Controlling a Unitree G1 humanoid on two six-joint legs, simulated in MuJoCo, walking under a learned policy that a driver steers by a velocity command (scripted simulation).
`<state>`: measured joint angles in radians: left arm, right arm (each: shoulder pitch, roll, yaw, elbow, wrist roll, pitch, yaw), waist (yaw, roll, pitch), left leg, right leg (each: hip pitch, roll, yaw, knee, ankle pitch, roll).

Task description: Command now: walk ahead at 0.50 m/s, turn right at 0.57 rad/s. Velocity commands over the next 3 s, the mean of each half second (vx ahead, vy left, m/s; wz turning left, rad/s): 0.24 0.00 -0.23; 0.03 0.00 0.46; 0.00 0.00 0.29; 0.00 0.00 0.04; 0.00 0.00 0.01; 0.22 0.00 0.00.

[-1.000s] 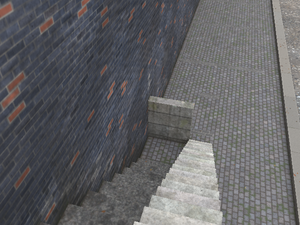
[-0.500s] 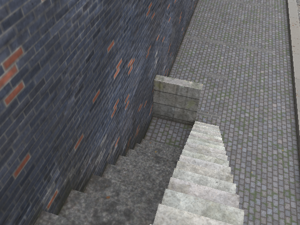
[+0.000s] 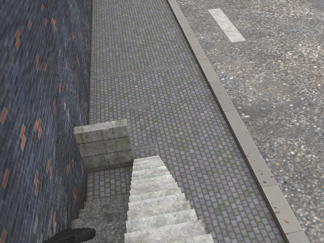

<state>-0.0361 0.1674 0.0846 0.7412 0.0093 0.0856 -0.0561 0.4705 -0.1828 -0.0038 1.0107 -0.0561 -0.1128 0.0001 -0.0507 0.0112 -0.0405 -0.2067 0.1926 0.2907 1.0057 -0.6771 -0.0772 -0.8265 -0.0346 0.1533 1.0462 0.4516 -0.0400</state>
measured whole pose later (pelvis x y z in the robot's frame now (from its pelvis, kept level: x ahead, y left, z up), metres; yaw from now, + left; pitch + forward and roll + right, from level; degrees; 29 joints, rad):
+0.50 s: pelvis +0.17 -0.14 -0.16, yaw -5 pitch -2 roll +2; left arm 0.40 0.09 -0.10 1.06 -0.02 -0.10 -0.02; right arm 0.18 -0.19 -0.04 0.98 -0.05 0.18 -0.05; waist 0.00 0.04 -0.02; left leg -0.78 -0.11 -0.15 1.36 -0.04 -0.06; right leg -0.37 0.03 -0.08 0.78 -0.38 -0.10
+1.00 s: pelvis +0.18 -0.11 -0.15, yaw +11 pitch -1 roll -3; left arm 0.17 0.32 0.07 0.75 0.05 0.10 -0.03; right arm 0.33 -0.25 -0.02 0.82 -0.01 0.06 0.00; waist -0.02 -0.02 -0.04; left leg -0.40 -0.07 -0.08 0.74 -0.33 0.09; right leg -0.85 0.09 0.06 1.63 -0.45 0.09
